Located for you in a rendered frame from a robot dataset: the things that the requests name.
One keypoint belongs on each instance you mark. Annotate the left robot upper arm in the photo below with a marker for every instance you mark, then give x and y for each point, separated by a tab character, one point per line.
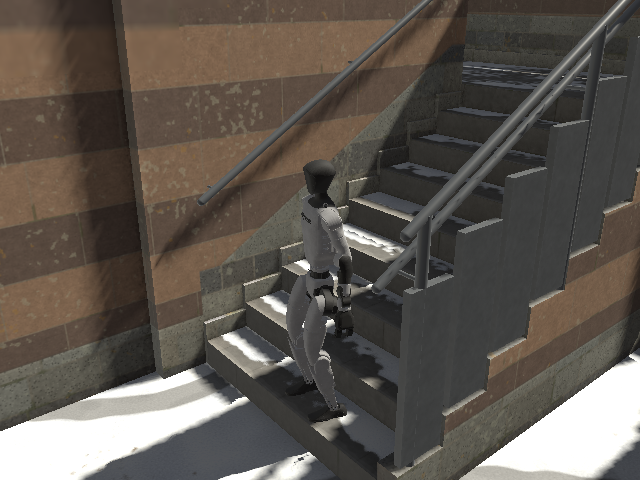
330	221

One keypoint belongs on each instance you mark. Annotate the robot left thigh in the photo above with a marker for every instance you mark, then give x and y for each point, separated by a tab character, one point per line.
315	327

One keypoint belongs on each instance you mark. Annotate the left robot hand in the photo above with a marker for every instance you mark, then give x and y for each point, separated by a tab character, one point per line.
343	320

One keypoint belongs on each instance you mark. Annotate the left robot forearm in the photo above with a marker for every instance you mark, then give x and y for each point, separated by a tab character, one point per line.
344	282

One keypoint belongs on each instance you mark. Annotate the left robot foot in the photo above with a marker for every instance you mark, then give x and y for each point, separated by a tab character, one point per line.
325	414

